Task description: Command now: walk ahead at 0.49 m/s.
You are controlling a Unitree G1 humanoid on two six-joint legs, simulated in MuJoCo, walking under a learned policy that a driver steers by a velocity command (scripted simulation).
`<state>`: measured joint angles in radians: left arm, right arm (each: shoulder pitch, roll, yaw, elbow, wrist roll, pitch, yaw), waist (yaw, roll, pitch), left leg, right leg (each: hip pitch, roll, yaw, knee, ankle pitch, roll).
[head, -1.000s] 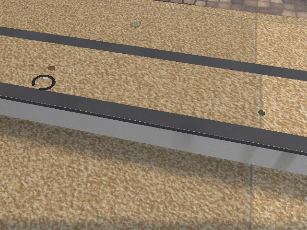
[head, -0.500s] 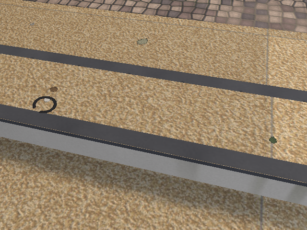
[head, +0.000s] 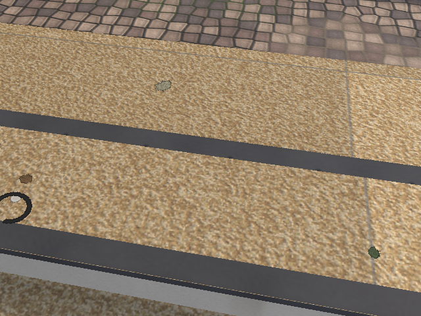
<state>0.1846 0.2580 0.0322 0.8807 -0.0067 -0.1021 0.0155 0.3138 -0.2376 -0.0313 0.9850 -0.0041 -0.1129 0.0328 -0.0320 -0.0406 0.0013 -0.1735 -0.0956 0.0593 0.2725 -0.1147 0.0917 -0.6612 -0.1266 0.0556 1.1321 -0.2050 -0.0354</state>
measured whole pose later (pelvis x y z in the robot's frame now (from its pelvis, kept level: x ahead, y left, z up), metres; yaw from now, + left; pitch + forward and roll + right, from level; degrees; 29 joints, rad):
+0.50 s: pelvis +0.26 -0.07 +0.00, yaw +1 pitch +2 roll +0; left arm 0.39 0.20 0.03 0.98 0.01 -0.08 -0.02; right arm 0.21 -0.26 -0.03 0.92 0.02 -0.08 0.01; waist 0.03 0.05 -0.02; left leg -0.76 0.09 -0.02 1.38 -0.24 0.03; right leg -0.16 0.05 -0.05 0.31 -0.19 -0.07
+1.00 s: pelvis +0.57 +0.03 +0.09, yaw +0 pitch +1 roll +1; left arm 0.27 0.25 0.03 0.92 -0.02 -0.07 -0.03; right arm 0.21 -0.21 -0.01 0.89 -0.02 -0.09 0.06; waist -0.02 -0.03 -0.03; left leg -0.60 0.01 0.17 0.95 -0.37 0.10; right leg -0.45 0.06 0.17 1.66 -0.19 -0.14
